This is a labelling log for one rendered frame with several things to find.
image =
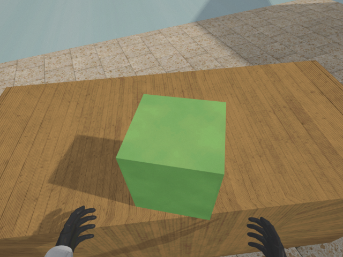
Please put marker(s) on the left robot hand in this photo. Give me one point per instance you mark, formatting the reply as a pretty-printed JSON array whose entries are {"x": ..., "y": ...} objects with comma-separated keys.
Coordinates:
[{"x": 69, "y": 236}]

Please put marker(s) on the right robot hand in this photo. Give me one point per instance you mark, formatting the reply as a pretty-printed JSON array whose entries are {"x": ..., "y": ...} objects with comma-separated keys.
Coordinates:
[{"x": 272, "y": 246}]

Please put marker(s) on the pedestal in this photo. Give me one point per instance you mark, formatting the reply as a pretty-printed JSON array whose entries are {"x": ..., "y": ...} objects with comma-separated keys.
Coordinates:
[{"x": 283, "y": 162}]

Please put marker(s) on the carton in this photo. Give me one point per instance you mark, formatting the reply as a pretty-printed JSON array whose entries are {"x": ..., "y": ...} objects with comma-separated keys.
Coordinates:
[{"x": 173, "y": 155}]

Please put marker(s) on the robot left forearm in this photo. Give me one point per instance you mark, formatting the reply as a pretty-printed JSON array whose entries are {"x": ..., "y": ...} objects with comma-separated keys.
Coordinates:
[{"x": 60, "y": 251}]

